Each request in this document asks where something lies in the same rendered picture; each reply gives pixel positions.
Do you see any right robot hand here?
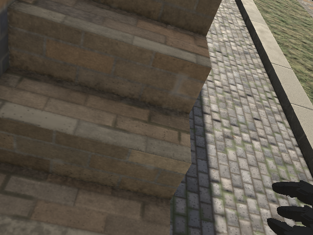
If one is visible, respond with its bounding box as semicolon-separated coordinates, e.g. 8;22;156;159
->
267;180;313;235

